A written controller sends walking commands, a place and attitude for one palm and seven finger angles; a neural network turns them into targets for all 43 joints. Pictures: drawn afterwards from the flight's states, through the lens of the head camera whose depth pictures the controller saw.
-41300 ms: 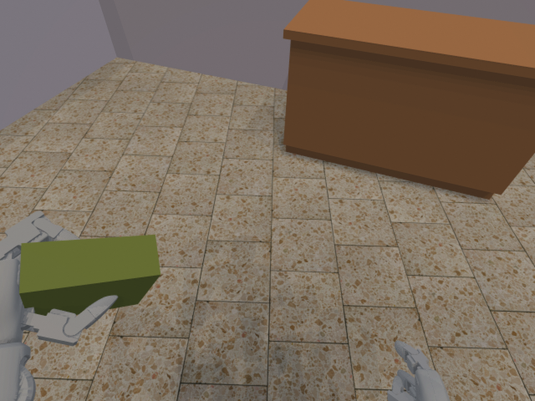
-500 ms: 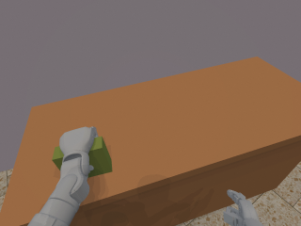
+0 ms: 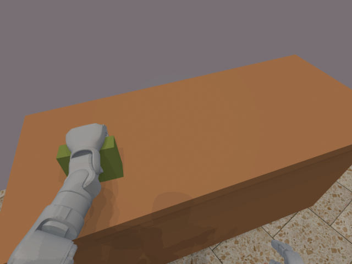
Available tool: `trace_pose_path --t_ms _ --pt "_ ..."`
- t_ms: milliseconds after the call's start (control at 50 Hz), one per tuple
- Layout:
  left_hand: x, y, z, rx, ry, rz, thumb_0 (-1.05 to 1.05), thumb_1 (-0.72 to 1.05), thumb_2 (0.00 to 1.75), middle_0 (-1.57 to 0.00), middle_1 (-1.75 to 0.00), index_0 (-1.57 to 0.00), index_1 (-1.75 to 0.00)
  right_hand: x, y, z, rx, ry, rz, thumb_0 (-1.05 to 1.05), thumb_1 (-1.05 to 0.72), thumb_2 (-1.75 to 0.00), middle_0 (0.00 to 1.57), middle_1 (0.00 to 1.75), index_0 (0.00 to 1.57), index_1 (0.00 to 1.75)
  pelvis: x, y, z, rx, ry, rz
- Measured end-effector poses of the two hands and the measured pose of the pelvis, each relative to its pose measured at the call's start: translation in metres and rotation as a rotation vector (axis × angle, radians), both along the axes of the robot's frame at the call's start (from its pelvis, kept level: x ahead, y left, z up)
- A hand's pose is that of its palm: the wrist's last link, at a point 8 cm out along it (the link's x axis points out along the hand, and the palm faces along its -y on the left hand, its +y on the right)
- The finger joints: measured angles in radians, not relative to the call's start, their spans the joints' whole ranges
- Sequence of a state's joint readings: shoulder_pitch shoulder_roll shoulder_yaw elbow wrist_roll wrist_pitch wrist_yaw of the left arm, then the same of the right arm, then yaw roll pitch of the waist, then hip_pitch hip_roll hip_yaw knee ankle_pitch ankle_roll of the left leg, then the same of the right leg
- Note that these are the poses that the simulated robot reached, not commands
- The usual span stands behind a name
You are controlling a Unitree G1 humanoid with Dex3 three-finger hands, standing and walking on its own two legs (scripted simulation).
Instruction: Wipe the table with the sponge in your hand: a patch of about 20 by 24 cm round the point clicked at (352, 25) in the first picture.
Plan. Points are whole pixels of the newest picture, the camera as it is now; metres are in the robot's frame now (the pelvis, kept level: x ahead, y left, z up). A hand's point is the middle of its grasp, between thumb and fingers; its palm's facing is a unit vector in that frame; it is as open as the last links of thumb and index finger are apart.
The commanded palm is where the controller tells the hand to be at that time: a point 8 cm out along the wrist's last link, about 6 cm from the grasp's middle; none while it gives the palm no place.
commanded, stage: wipe forward along the middle lane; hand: left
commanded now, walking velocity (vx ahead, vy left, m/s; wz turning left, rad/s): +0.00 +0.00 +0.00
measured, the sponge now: (95, 167) +0.36 +0.25 +0.01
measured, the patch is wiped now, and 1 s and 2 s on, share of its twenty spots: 1.00 1.00 1.00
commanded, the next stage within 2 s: slide back across to the first lane in 0.76 s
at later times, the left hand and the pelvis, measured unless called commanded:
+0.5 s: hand (91, 136) +0.42 +0.27 +0.05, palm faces -0.10 -0.02 -0.99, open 9.1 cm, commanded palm +0.41 +0.27 +0.09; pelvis +0.01 +0.02 +0.00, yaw +0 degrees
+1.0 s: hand (88, 127) +0.46 +0.30 +0.05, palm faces -0.10 -0.02 -0.99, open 9.1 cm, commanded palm +0.43 +0.30 +0.10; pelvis +0.01 +0.03 -0.01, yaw -1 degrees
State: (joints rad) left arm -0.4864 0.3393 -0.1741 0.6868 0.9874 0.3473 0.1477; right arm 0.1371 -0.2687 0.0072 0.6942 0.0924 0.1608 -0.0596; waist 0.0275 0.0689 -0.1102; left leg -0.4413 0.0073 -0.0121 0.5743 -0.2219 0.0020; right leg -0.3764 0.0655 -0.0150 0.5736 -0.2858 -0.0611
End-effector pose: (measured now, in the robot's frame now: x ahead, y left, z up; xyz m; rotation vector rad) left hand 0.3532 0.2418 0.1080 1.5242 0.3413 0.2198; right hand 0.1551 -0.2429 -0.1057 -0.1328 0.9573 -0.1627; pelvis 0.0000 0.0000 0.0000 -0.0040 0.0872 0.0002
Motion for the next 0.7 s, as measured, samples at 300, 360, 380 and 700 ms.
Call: trace_pose_path --t_ms 300,360,380,700 --pt "0.036 0.015 0.001 0.014 0.019 -0.008 0.00 -0.51 1.15 -0.83 -1.44 -0.88 -1.40 -0.032 -0.003 -0.009 -0.024 0.099 -0.048 0.01 -0.91 -0.90 0.20 0.30 0.20 0.30 0.003 0.008 -0.001 -0.009 0.047 -0.002" --pt "0.042 0.019 0.001 0.013 0.020 -0.006 0.00 -0.51 1.15 -0.83 -1.44 -0.87 -1.41 -0.035 -0.002 -0.009 -0.024 0.111 -0.055 0.01 -0.91 -0.90 0.20 0.30 0.20 0.30 0.005 0.010 -0.002 -0.012 0.056 -0.003" --pt "0.044 0.019 0.001 0.014 0.022 -0.006 0.00 -0.51 1.15 -0.83 -1.44 -0.87 -1.41 -0.036 -0.001 -0.009 -0.024 0.115 -0.057 0.01 -0.91 -0.90 0.20 0.30 0.20 0.30 0.005 0.011 -0.002 -0.013 0.058 -0.003" --pt "0.071 0.034 -0.001 0.024 0.027 -0.005 0.00 -0.51 1.16 -0.83 -1.44 -0.87 -1.41 -0.046 0.008 -0.012 -0.037 0.169 -0.071 0.01 -0.90 -0.90 0.20 0.30 0.20 0.30 0.012 0.022 -0.003 -0.023 0.099 -0.004"
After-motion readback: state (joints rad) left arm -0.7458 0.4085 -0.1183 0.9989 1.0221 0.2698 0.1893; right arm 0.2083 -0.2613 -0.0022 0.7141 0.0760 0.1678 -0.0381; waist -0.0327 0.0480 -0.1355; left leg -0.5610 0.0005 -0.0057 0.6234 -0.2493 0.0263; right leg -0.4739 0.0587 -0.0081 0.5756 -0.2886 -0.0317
